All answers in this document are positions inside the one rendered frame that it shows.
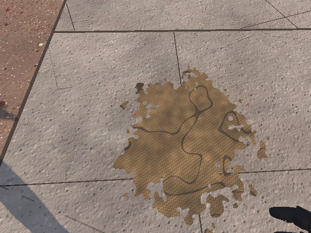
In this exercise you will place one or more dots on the right robot hand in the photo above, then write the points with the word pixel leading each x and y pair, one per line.
pixel 299 216

